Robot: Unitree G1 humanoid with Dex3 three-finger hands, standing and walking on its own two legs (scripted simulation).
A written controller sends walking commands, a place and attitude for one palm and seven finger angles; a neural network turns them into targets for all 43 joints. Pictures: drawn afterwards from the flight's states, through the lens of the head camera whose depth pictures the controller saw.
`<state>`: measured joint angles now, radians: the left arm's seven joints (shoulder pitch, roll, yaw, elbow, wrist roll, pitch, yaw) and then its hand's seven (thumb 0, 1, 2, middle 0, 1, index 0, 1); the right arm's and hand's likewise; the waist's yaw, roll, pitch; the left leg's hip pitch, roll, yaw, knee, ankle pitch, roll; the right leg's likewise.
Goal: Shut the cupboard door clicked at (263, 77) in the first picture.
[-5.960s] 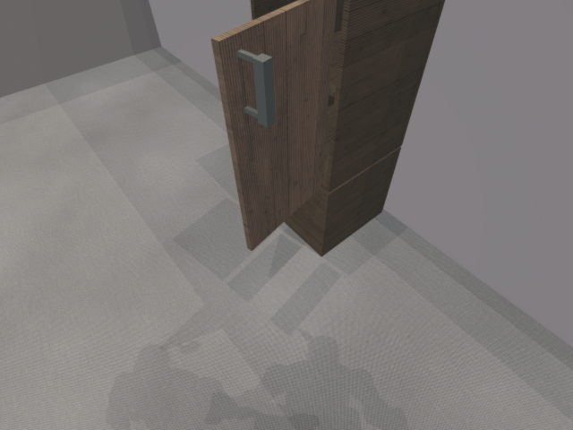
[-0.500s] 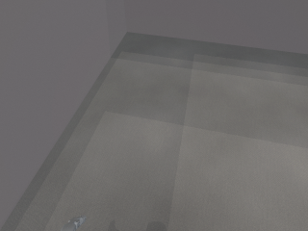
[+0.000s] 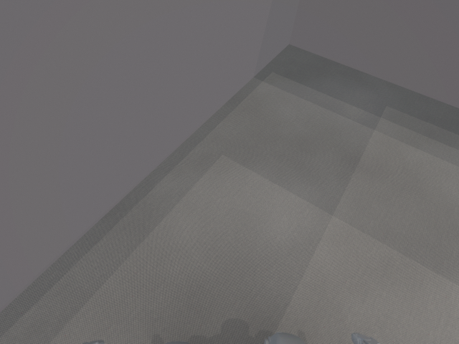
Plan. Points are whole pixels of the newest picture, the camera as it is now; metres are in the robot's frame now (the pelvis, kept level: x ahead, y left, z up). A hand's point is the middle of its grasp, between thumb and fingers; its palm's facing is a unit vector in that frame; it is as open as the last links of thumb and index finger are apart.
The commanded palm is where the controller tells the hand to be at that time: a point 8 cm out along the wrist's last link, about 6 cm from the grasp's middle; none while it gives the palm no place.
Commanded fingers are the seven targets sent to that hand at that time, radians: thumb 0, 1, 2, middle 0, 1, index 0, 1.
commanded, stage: walk to a spot facing it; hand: left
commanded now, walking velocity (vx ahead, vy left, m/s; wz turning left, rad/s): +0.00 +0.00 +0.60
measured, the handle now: out of the picture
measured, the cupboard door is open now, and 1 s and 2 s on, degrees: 100 100 100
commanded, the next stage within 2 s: none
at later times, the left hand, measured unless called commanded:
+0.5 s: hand out of the picture +0.01 +0.15 -0.17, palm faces +0.35 -0.91 -0.22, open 7.3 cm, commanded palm none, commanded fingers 0.00 0.90 0.90 -0.20 -0.30 -0.20 -0.30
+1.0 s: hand out of the picture +0.05 +0.16 -0.14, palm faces +0.54 -0.79 -0.30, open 7.4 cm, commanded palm none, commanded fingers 0.00 0.90 0.90 -0.20 -0.30 -0.20 -0.30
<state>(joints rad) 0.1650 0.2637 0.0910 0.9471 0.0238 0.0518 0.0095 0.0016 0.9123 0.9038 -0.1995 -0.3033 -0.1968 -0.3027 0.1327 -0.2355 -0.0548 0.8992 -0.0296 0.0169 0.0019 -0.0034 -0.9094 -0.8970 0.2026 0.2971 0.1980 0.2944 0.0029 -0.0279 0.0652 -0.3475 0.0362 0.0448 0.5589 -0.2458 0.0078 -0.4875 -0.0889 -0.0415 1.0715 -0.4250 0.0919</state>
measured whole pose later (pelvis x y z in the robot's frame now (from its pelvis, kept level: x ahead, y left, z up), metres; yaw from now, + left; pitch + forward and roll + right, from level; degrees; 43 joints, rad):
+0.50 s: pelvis +0.03 -0.04 +0.00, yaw +20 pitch +1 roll +1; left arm 0.24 0.20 0.05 0.92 0.03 0.00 0.02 0.00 0.91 0.90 -0.21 -0.30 -0.20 -0.30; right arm 0.08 -0.23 -0.06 0.92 -0.01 0.07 0.04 0.00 -0.91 -0.90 0.20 0.30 0.20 0.29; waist 0.01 -0.04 0.12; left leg -0.34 0.02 0.12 0.65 -0.37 -0.05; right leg -0.21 -0.16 -0.28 0.59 -0.38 0.02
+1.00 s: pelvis +0.07 -0.07 +0.00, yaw +36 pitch +2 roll +1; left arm 0.12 0.20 0.05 0.86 0.03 0.01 0.02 0.00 0.91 0.90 -0.20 -0.30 -0.20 -0.30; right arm 0.20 -0.25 -0.09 0.94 -0.02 0.08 0.02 0.00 -0.91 -0.90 0.21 0.30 0.20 0.29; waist -0.04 0.04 0.09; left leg -0.46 -0.03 -0.06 0.93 -0.48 -0.04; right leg -0.28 -0.07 -0.07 0.58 -0.34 0.00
